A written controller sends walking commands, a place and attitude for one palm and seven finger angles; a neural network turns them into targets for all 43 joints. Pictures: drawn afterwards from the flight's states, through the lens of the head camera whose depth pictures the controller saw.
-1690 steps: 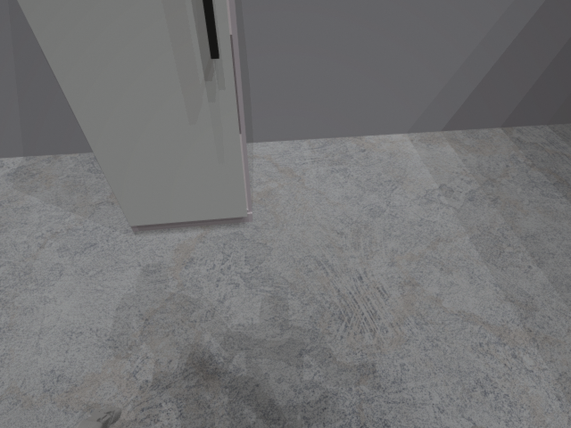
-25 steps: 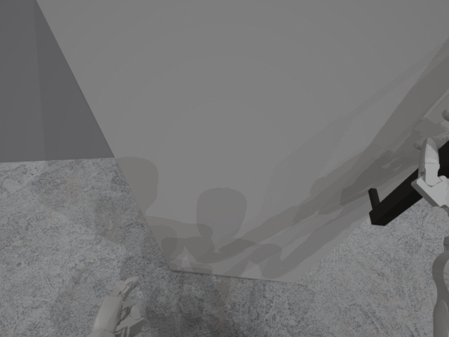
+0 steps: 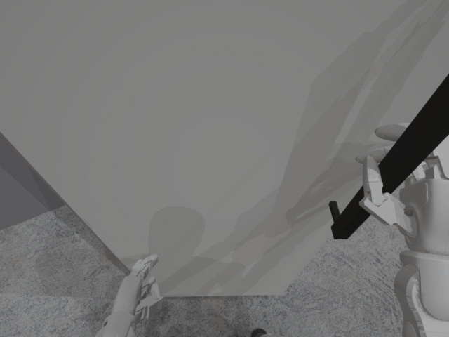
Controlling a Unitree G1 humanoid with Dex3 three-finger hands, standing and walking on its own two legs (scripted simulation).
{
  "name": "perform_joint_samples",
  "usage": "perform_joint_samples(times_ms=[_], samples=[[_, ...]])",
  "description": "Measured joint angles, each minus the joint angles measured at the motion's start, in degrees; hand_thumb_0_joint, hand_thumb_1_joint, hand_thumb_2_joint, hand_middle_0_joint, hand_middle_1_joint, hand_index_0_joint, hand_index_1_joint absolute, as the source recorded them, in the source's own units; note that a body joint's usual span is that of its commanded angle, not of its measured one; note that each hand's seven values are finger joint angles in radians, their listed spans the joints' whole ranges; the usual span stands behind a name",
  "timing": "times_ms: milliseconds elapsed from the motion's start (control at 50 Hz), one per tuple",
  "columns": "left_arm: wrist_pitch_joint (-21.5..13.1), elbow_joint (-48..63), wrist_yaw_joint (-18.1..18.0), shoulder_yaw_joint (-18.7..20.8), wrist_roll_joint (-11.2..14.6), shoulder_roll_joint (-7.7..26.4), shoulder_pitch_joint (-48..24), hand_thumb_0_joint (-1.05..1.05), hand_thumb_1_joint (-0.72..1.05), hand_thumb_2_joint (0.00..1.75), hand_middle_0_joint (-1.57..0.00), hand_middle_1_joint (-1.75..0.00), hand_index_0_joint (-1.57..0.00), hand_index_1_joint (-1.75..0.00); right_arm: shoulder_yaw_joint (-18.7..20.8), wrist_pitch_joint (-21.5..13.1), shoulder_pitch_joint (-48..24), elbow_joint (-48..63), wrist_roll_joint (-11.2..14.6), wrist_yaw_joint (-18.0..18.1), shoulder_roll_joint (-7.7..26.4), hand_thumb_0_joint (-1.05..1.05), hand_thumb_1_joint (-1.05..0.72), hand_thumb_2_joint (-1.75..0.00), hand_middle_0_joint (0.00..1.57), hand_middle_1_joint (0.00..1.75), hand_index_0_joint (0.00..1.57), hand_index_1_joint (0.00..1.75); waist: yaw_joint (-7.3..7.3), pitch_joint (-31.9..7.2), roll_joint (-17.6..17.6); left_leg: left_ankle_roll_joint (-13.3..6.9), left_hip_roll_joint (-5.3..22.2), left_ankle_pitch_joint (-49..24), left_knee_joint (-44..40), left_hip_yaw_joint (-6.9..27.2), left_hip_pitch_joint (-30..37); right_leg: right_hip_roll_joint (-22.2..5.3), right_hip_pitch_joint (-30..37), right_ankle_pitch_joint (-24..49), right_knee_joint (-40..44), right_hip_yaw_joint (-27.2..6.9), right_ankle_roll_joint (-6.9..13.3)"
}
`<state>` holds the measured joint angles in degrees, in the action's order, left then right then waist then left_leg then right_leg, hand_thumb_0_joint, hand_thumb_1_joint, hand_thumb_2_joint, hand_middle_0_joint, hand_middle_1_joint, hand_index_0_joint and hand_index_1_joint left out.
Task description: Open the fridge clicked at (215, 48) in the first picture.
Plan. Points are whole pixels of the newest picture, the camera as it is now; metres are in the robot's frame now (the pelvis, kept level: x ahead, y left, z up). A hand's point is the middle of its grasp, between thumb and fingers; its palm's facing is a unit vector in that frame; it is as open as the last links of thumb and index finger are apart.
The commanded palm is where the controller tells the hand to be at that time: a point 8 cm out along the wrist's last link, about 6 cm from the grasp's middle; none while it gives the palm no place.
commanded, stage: walk backward, drawing the door open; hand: right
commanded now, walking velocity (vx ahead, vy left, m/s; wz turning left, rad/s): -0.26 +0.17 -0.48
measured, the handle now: (397, 140) +0.30 -0.18 +0.25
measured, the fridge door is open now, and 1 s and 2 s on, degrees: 27 58 76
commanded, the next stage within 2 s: stop walking and hold the door back in 1.38 s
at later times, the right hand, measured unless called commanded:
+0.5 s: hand (377, 293) +0.15 -0.13 +0.20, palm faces +0.40 +0.90 -0.17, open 6.5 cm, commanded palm +0.10 -0.17 +0.19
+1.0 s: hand out of the picture +0.04 -0.07 +0.20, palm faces +0.62 +0.76 -0.19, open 6.7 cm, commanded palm -0.02 -0.10 +0.19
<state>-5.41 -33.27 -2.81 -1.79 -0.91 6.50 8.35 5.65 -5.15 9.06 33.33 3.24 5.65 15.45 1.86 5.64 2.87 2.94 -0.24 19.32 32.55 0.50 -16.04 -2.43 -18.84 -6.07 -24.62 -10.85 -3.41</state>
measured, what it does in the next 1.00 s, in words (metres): steps to the left, turning right: left foot, then right foot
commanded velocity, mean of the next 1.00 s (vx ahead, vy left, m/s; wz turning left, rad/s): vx -0.27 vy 0.15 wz -0.47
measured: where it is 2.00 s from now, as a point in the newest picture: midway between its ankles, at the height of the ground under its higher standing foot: outside the picture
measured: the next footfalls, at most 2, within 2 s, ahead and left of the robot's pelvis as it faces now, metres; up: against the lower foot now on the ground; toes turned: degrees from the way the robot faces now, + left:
left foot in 0.04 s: +0.05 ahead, +0.16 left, +0.00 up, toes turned +0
right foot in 0.28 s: +0.00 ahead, -0.05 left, +0.00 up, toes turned -17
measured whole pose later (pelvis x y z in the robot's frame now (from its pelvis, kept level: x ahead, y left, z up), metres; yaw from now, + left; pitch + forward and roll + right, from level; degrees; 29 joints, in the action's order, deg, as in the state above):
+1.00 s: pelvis -0.10 +0.19 -0.01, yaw -30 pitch +1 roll +1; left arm -3.8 -33.0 -5.4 3.0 -1.2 14.6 10.7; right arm 8.4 -6.5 14.1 37.4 2.0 8.1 17.1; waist -3.9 2.5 -2.2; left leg -0.4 4.5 11.2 32.1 -9.7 -21.0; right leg 1.1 -12.7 -17.3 -30.9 2.7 0.3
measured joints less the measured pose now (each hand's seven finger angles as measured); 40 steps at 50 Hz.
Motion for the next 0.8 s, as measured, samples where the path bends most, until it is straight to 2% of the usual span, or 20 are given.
perform_joint_samples(times_ms=[40, 60, 100, 160, 200, 240, 260, 280, 320, 340, 400, 440, 500, 600, 640, 660, 680, 720, 760, 800], samples=[[0.05, -0.3, 0.16, -0.57, 0.02, -0.26, -0.56, 0.01, 0.9, 0.9, -0.2, -0.3, -0.2, -0.3, 2.29, -0.45, 0.73, 0.85, 0.18, 0.89, 0.6, -0.07, -0.65, -0.84, 0.46, 1.4, 0.21, 1.34, 0.91, -0.62, -1.72, -0.89, 1.22, -7.21, -7.01, -0.03, 2.84, 1.12, -2.91, -3.13, -4.53, 0.64, -0.15], [0.31, -1.08, 0.05, -0.53, 0.05, 0.45, -1.48, 0.01, 0.9, 0.9, -0.2, -0.3, -0.2, -0.3, 2.92, -1.1, 1.24, 0.83, -0.18, 1.03, -0.31, -0.07, -0.66, -0.84, 0.46, 1.4, 0.21, 1.34, 0.77, -0.33, -0.87, -1.35, 0.68, -7.43, -5.83, -0.67, 2.08, 0.99, -5.05, -8.86, -10.03, 0.95, 0.52], [0.93, -2.53, -0.51, 0.21, -0.32, 1.68, -2.02, 0.01, 0.9, 0.9, -0.21, -0.3, -0.2, -0.3, 3.14, -2.1, 2.63, 0.77, -0.44, 0.85, -1.42, -0.07, -0.66, -0.84, 0.46, 1.41, 0.22, 1.35, -0.01, -0.68, -0.68, -1.89, 1.24, -6.05, -4.47, -2.16, 1.23, 2.66, -9.42, -18.0, -23.56, 3.19, 1.42], [1.91, -3.44, -1.57, 1.6, -0.45, 2.82, -0.93, 0.01, 0.91, 0.9, -0.2, -0.3, -0.2, -0.3, 2.59, -2.32, 4.83, 1.63, -0.66, -0.01, -1.6, -0.07, -0.66, -0.82, 0.46, 1.41, 0.24, 1.37, -1.53, -1.69, -2.74, -2.2, 3.54, -5.27, -4.81, -4.52, 1.8, 4.19, -10.75, -22.52, -34.88, 9.32, 1.16], [2.13, -3.12, -2.42, 2.16, -0.69, 3.53, 0.09, 0.01, 0.91, 0.9, -0.2, -0.3, -0.2, -0.3, 1.65, -2.64, 5.67, 2.46, -0.83, -0.58, -1.56, -0.06, -0.66, -0.81, 0.46, 1.41, 0.25, 1.37, -2.6, -2.08, -4.22, -2.35, 4.87, -5.19, -5.0, -6.43, 2.27, 3.9, -8.08, -23.21, -32.28, 13.26, 1.23], [2.04, -2.27, -2.98, 2.7, -0.84, 4.45, 1.0, 0.01, 0.91, 0.9, -0.2, -0.3, -0.2, -0.3, 0.26, -2.36, 5.94, 3.9, -1.18, -0.82, -1.55, -0.06, -0.66, -0.81, 0.46, 1.41, 0.26, 1.37, -3.67, -2.43, -4.83, -2.24, 5.69, -4.66, -4.06, -8.66, 1.96, 3.32, -3.75, -19.84, -23.05, 15.99, 1.29], [1.99, -1.5, -3.16, 3.01, -0.87, 5.04, 1.33, 0.01, 0.91, 0.9, -0.2, -0.3, -0.2, -0.3, -0.4, -1.83, 5.95, 4.95, -1.55, -0.72, -1.57, -0.07, -0.65, -0.79, 0.46, 1.41, 0.26, 1.36, -4.06, -2.55, -4.65, -2.16, 5.91, -3.95, -2.34, -9.59, 1.11, 3.11, -0.93, -15.46, -16.38, 16.87, 1.24], [1.86, -0.3, -3.27, 3.37, -0.88, 5.89, 1.52, 0.01, 0.91, 0.9, -0.2, -0.3, -0.2, -0.3, -0.88, -1.11, 5.84, 6.22, -1.87, -0.47, -1.66, -0.08, -0.64, -0.78, 0.46, 1.41, 0.25, 1.34, -4.18, -2.58, -3.61, -2.07, 5.66, -3.01, 1.39, -10.27, -0.82, 2.57, 2.06, -7.61, -9.8, 16.86, 2.19], [1.14, -0.53, -3.04, 4.73, -0.8, 5.31, 0.53, 0.01, 0.91, 0.9, -0.2, -0.3, -0.2, -0.3, -1.34, -1.72, 4.02, 5.27, -2.04, -0.2, -0.92, -0.11, -0.64, -0.76, 0.45, 1.4, 0.23, 1.29, -4.17, -0.86, -3.71, -1.24, 4.58, 6.12, 15.24, -6.6, -5.9, 3.19, 3.13, -9.22, -8.49, 16.19, 6.06], [1.01, -1.16, -2.32, 4.81, -0.71, 4.73, 0.16, 0.01, 0.91, 0.9, -0.2, -0.3, -0.2, -0.3, -1.6, -2.71, 3.18, 3.63, -2.25, -0.21, -0.71, -0.11, -0.64, -0.75, 0.45, 1.39, 0.22, 1.29, -4.03, 0.05, -3.66, -1.19, 2.92, 9.37, 22.05, -4.44, -8.02, 3.16, 3.76, -9.86, -8.1, 15.38, 6.81], [0.13, -2.04, -0.54, 3.41, -0.5, 2.9, 0.67, 0.01, 0.91, 0.9, -0.2, -0.3, -0.19, -0.3, -2.49, -2.67, 1.95, 0.64, -2.56, -0.7, -0.63, -0.09, -0.65, -0.76, 0.46, 1.39, 0.22, 1.29, -4.65, 0.76, -2.36, -0.19, -0.77, 10.04, 31.8, -3.11, -12.74, 1.79, 5.4, -6.49, -2.8, 10.98, 5.72], [-0.51, -1.97, 0.31, 2.53, -0.31, 1.97, 0.99, 0.01, 0.91, 0.9, -0.2, -0.3, -0.2, -0.3, -3.02, -2.06, 1.06, -0.27, -2.52, -0.68, -0.65, -0.07, -0.66, -0.78, 0.46, 1.39, 0.22, 1.3, -4.12, 1.33, -1.37, -0.04, -1.27, 6.13, 30.18, -3.08, -14.21, 0.5, 5.98, -3.45, 0.52, 8.66, 4.67], [-0.78, -1.44, 0.81, 1.38, 0.08, 1.01, 0.97, 0.01, 0.91, 0.9, -0.2, -0.3, -0.2, -0.3, -2.7, -1.46, 0.25, -0.99, -1.67, -0.41, -0.85, -0.05, -0.67, -0.8, 0.46, 1.39, 0.23, 1.31, -2.28, 1.94, -0.57, -0.28, -0.52, 2.43, 23.97, -1.81, -13.42, -0.73, 6.0, -1.41, 2.34, 7.3, 3.42], [-0.7, -1.33, 0.19, -0.42, 0.15, 0.14, 0.5, 0.01, 0.91, 0.9, -0.2, -0.3, -0.2, -0.3, 0.57, -1.1, 0.79, -2.68, 0.83, 1.19, -0.08, -0.06, -0.67, -0.83, 0.46, 1.4, 0.22, 1.32, -0.14, 0.62, 0.43, -0.28, 0.02, 2.47, 10.06, -0.64, -5.13, -1.76, 3.58, -0.92, 0.79, 5.83, 1.12], [-0.81, -1.08, 0.22, -1.01, 0.12, -0.1, 0.37, 0.01, 0.9, 0.9, -0.2, -0.3, -0.2, -0.3, 3.09, -0.67, 0.74, -2.91, 1.37, 1.98, 1.12, -0.07, -0.66, -0.83, 0.46, 1.4, 0.2, 1.31, 0.69, -0.53, -0.75, -0.13, 0.72, -3.19, -0.26, -0.78, 0.59, -1.19, 0.96, -2.09, -2.53, 5.64, 0.09], [-0.78, -1.07, 0.3, -1.33, 0.13, -0.16, -0.11, 0.01, 0.9, 0.9, -0.2, -0.3, -0.2, -0.3, 4.89, -0.71, 0.64, -2.82, 1.35, 2.39, 1.79, -0.08, -0.66, -0.83, 0.46, 1.4, 0.18, 1.3, 1.17, -1.05, -2.1, -0.76, 1.5, -6.78, -3.88, -0.36, 1.91, -0.56, -1.26, -5.09, -6.05, 6.21, 0.12], [-0.49, -1.75, 0.26, -1.28, 0.04, 0.69, -1.37, 0.01, 0.9, 0.9, -0.21, -0.3, -0.2, -0.3, 6.2, -1.28, 0.69, -3.16, 0.97, 2.52, 0.99, -0.08, -0.66, -0.83, 0.46, 1.4, 0.18, 1.3, 1.36, -0.76, -1.39, -1.62, 0.71, -7.2, -2.79, -0.55, 0.72, -0.33, -3.7, -11.25, -11.9, 5.03, 0.63], [0.21, -3.34, -0.17, -0.42, -0.39, 2.25, -2.82, 0.01, 0.9, 0.9, -0.21, -0.3, -0.2, -0.3, 7.5, -2.03, 1.8, -3.37, 0.59, 2.54, -0.11, -0.08, -0.67, -0.83, 0.46, 1.4, 0.19, 1.31, 0.81, -0.73, -1.39, -2.9, 0.72, -6.37, -1.8, -0.99, -0.74, 2.71, -8.44, -19.82, -25.65, 3.84, 1.43], [0.9, -3.99, -0.42, 0.83, -0.45, 3.34, -2.67, 0.01, 0.91, 0.9, -0.21, -0.3, -0.2, -0.3, 8.32, -2.28, 3.8, -2.92, 0.59, 2.41, -0.14, -0.08, -0.66, -0.82, 0.46, 1.41, 0.21, 1.32, -0.34, -1.33, -2.93, -3.42, 2.0, -6.97, -3.45, -1.52, -0.78, 5.38, -10.97, -22.08, -35.91, 6.07, 1.19], [1.33, -3.66, -1.15, 1.71, -0.48, 4.29, -1.79, 0.01, 0.91, 0.9, -0.2, -0.3, -0.2, -0.3, 8.76, -2.65, 5.57, -2.13, 0.46, 2.43, 0.33, -0.08, -0.66, -0.8, 0.46, 1.41, 0.23, 1.33, -2.03, -1.78, -4.56, -3.78, 3.24, -8.12, -5.28, -2.78, -0.3, 6.24, -10.86, -22.91, -39.79, 9.24, 0.76]])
